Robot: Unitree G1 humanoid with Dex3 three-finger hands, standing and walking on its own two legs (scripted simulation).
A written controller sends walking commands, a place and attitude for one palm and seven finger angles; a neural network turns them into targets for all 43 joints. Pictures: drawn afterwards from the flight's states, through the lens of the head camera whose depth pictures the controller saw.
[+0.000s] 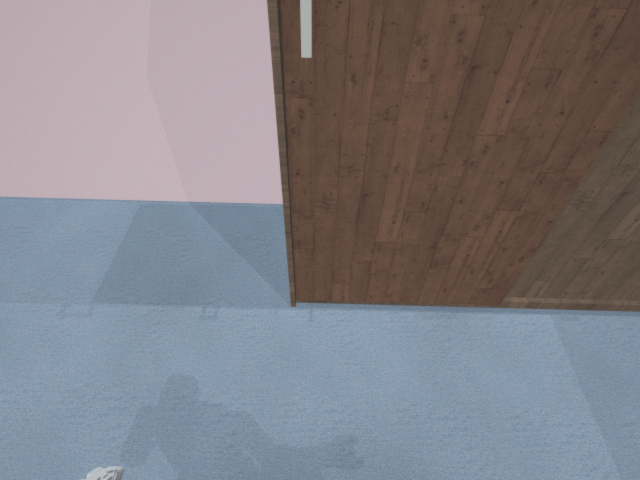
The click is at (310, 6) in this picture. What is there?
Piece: wardrobe's sliding door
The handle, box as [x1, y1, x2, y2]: [300, 0, 311, 57]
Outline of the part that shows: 300,0 301,57 311,57 311,0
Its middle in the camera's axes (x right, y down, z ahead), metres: -0.03 -0.40 +0.68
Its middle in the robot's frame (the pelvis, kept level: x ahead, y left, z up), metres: +0.80 +0.07 +0.25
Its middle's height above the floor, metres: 1.02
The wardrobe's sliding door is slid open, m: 0.00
